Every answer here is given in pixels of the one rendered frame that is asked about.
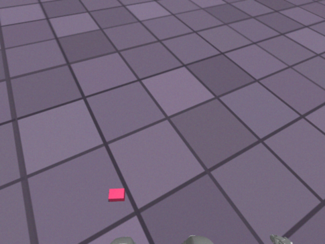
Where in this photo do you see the right robot hand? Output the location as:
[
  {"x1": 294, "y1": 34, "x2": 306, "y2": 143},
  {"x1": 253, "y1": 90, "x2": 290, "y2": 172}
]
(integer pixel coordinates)
[{"x1": 270, "y1": 234, "x2": 293, "y2": 244}]

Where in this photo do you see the small box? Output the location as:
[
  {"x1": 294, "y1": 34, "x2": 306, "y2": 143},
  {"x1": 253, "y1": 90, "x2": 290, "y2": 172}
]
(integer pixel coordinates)
[{"x1": 108, "y1": 188, "x2": 125, "y2": 202}]

